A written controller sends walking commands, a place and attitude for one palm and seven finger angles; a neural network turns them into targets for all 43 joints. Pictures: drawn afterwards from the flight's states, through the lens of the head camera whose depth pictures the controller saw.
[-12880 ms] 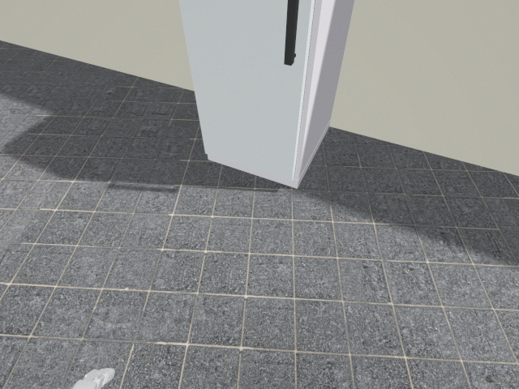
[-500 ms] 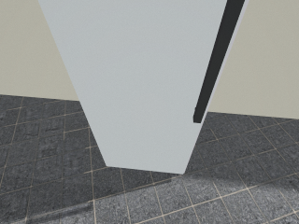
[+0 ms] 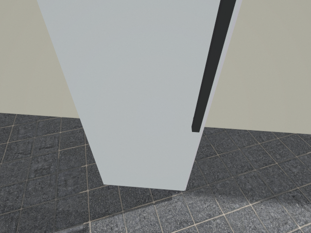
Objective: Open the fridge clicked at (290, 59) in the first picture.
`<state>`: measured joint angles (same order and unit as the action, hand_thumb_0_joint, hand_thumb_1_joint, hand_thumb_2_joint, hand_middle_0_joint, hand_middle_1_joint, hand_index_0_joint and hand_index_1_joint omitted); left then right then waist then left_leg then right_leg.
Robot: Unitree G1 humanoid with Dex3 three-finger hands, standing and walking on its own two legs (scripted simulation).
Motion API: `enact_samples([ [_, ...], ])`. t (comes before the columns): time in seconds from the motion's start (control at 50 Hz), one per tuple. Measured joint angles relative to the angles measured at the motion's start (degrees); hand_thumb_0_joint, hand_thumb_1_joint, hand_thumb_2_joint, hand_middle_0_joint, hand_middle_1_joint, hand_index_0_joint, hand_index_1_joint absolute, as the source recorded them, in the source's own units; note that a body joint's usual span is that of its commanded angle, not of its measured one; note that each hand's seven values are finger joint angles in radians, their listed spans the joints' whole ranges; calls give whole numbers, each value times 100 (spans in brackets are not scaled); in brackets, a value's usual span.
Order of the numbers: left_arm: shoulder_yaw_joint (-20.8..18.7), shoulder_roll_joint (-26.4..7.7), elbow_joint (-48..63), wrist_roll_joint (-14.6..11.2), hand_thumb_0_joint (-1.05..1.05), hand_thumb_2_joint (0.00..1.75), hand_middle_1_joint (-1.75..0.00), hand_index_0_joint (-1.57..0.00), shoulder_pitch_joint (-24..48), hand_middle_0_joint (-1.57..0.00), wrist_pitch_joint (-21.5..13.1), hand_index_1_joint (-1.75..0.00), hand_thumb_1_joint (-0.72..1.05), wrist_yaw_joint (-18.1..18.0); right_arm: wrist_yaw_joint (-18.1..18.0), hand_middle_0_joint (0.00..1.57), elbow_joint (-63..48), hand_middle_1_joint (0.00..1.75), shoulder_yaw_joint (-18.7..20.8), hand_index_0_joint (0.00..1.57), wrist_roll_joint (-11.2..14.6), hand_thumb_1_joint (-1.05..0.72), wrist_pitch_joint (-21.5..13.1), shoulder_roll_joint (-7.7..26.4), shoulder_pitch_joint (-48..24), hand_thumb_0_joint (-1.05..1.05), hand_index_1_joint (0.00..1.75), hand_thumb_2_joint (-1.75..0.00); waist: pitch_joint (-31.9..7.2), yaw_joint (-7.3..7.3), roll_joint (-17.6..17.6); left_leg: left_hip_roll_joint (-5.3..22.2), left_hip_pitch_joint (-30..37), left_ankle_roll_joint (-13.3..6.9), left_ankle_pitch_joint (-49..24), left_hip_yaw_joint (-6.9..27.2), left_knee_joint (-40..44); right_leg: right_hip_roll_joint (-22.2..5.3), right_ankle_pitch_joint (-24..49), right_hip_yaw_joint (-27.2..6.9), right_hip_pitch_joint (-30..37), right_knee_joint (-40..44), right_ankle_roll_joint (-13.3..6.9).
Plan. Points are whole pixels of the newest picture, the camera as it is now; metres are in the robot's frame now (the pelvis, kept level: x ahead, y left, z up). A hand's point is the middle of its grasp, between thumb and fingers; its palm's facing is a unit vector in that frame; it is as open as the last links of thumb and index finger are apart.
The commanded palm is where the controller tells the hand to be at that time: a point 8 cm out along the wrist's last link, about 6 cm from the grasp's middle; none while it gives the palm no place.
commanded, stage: look again from close up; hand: right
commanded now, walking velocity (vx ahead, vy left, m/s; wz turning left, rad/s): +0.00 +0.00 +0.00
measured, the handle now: (208, 69) +0.52 -0.12 +0.20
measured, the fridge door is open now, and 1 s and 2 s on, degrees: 0 0 0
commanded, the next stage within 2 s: none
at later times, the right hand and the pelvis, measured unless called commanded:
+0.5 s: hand out of the picture -0.01 -0.15 -0.17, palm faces +0.04 +0.99 -0.15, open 7.4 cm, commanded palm none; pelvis +0.00 +0.01 +0.00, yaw -1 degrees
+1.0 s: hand out of the picture -0.02 -0.14 -0.17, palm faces +0.06 +0.99 -0.15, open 7.4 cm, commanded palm none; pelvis +0.00 +0.01 +0.00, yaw +0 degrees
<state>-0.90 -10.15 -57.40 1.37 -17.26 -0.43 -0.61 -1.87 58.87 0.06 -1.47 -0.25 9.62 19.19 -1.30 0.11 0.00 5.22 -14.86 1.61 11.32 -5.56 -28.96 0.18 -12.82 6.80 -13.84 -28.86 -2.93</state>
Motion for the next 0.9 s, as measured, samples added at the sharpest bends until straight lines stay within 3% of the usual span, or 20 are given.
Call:
enact_samples([
  [0.62,61,404,-485,-36,0,90,-30,-20,-189,-20,32,-30,91,6,9,20,155,30,15,20,38,-91,-26,-200,41,1,30,-90,262,8,-120,-129,20,-108,-169,-134,274,-107,173,-127,-65,171,122],
  [0.9,28,383,-515,-37,1,90,-30,-20,-129,-20,17,-30,92,-19,-2,20,190,30,39,19,35,-91,-35,-232,76,0,30,-90,254,-10,-126,-137,74,-101,-174,-119,310,-111,164,-114,-11,194,120],
])
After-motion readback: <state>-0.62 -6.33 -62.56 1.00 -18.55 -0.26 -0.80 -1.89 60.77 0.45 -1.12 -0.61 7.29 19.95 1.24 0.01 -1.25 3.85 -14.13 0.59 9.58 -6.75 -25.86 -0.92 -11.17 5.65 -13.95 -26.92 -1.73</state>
